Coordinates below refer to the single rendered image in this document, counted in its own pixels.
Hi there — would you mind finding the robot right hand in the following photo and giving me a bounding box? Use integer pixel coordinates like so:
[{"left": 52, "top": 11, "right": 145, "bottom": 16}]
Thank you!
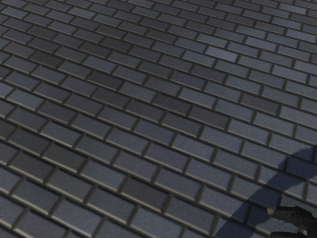
[{"left": 267, "top": 205, "right": 317, "bottom": 238}]

